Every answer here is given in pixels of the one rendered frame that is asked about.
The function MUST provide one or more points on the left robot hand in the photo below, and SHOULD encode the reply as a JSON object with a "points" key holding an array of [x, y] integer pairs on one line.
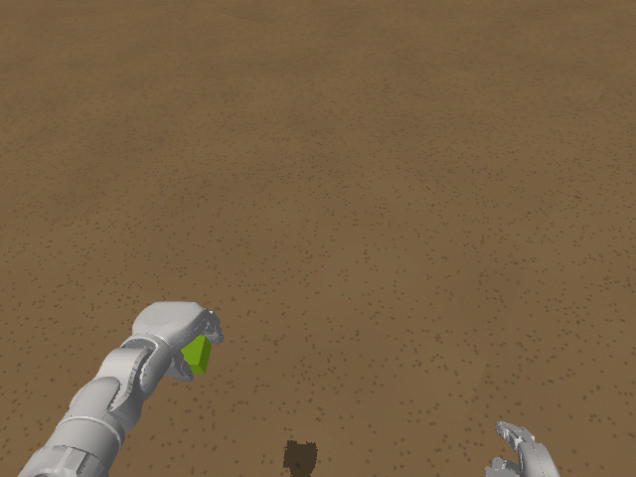
{"points": [[177, 324]]}

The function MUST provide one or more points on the right robot hand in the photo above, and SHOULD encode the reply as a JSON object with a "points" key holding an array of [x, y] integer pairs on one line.
{"points": [[534, 458]]}

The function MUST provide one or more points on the left robot arm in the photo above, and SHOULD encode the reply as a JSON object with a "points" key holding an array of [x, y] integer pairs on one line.
{"points": [[91, 433]]}

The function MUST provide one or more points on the small box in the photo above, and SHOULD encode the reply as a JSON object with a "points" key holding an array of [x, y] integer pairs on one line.
{"points": [[197, 354]]}

